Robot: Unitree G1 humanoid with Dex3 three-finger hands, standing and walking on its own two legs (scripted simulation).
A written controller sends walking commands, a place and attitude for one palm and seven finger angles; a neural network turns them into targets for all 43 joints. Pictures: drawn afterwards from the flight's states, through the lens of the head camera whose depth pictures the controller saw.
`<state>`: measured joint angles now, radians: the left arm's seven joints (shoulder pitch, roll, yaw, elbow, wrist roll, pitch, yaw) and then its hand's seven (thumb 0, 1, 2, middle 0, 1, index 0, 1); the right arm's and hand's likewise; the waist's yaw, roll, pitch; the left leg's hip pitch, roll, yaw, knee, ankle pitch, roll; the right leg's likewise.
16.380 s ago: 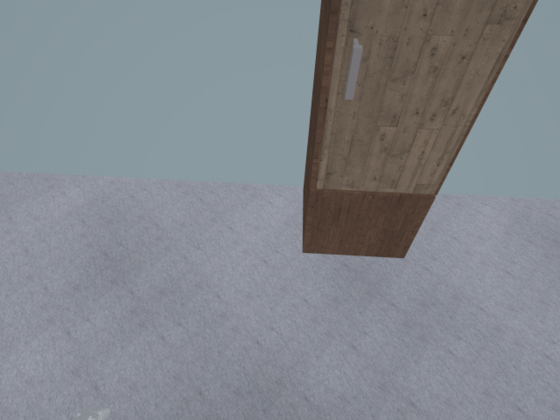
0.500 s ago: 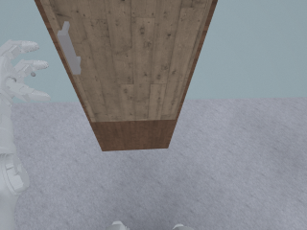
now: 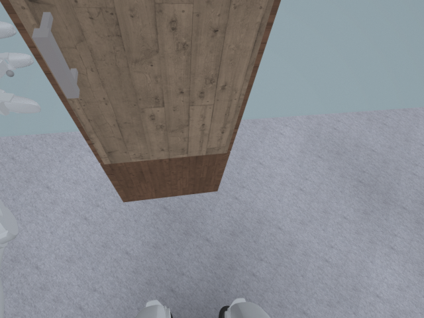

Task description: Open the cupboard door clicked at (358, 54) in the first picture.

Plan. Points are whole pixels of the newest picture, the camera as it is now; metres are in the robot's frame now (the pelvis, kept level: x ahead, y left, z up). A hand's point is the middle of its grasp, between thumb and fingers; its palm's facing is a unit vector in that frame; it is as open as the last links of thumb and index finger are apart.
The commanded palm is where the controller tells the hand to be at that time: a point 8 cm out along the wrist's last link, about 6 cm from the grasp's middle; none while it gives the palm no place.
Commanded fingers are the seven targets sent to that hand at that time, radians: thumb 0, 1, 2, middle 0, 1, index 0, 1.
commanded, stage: move the hooked fingers beside the handle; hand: left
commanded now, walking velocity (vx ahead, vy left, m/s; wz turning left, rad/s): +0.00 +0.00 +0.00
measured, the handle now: (60, 58) +0.54 +0.22 +0.13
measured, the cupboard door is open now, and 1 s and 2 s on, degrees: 0 0 0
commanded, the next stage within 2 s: slide the fingers in behind the handle in 0.66 s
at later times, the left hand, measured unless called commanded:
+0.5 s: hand (10, 83) +0.48 +0.28 +0.13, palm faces +0.08 -1.00 -0.01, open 14.0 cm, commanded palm +0.46 +0.32 +0.13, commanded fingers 0.00 -0.50 0.30 -0.30 -1.20 -0.30 -1.20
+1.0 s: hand (29, 79) +0.49 +0.26 +0.13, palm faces +0.06 -1.00 +0.00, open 13.9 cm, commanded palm +0.47 +0.30 +0.13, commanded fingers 0.00 -0.50 0.30 -0.30 -1.20 -0.30 -1.20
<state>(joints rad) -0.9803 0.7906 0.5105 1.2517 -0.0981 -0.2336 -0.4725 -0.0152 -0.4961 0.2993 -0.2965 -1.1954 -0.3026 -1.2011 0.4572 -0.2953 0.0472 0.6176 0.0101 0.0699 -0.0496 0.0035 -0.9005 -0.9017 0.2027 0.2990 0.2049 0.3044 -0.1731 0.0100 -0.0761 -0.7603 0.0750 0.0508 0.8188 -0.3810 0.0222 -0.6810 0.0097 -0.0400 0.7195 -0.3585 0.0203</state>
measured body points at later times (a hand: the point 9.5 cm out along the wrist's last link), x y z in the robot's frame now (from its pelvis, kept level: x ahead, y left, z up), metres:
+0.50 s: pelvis +0.00 -0.01 +0.00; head +0.10 +0.02 +0.44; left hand +0.47 +0.33 +0.14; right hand +0.03 -0.28 -0.10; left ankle +0.00 +0.10 -0.70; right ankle -0.02 -0.14 -0.70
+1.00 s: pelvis -0.01 -0.01 +0.00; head +0.10 +0.01 +0.44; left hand +0.48 +0.31 +0.13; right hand -0.02 -0.29 -0.10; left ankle +0.00 +0.10 -0.70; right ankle -0.02 -0.14 -0.70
